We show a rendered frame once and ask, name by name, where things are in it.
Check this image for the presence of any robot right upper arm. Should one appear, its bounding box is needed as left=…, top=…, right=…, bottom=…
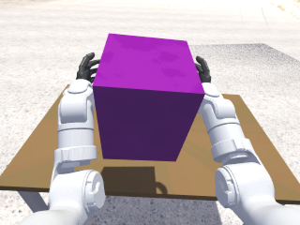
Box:
left=215, top=162, right=300, bottom=225

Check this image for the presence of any left robot hand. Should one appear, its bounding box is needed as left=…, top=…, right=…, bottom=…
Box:
left=76, top=52, right=100, bottom=83

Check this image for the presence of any robot left upper arm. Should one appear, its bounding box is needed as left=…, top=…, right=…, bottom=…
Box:
left=17, top=169, right=106, bottom=225

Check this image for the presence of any left robot forearm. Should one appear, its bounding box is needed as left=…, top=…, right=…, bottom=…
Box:
left=49, top=79, right=98, bottom=206

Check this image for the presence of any carton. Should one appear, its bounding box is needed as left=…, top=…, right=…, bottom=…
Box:
left=92, top=33, right=205, bottom=162

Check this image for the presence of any right robot hand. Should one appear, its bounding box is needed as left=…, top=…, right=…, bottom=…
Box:
left=194, top=55, right=212, bottom=83

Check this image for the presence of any right robot forearm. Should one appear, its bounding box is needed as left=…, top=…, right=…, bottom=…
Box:
left=197, top=82, right=275, bottom=197

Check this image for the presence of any table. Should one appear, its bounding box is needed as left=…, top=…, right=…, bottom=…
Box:
left=0, top=84, right=300, bottom=225

